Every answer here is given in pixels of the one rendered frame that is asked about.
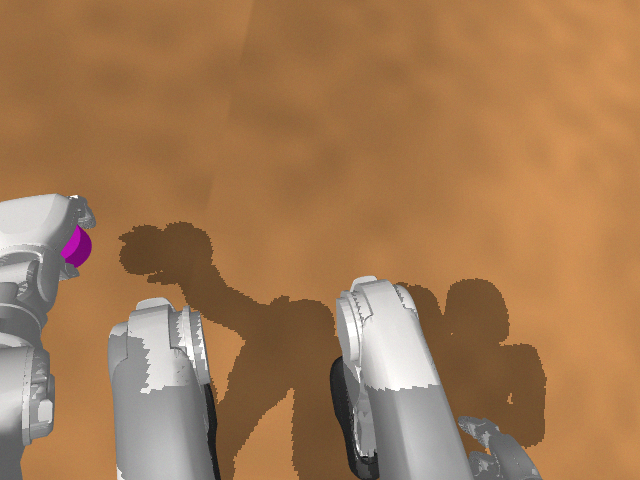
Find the left robot foot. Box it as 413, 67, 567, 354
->
204, 384, 221, 480

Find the left robot arm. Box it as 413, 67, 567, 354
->
0, 245, 61, 480

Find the left robot hand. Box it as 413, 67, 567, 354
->
0, 193, 96, 281

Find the right robot hand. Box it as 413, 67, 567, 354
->
458, 416, 542, 480

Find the right robot foot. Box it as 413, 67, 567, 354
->
330, 356, 380, 480

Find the tin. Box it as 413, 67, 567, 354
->
60, 224, 92, 268

